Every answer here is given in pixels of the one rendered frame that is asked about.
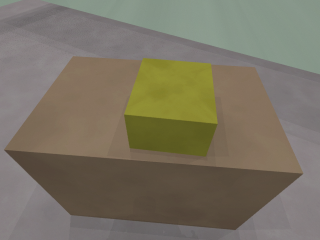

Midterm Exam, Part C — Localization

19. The carton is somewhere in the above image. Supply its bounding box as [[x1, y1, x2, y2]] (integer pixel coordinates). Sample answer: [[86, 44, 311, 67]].
[[124, 58, 218, 157]]

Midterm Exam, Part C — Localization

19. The pedestal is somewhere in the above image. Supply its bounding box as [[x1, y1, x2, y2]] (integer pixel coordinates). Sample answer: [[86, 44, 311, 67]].
[[4, 56, 304, 230]]

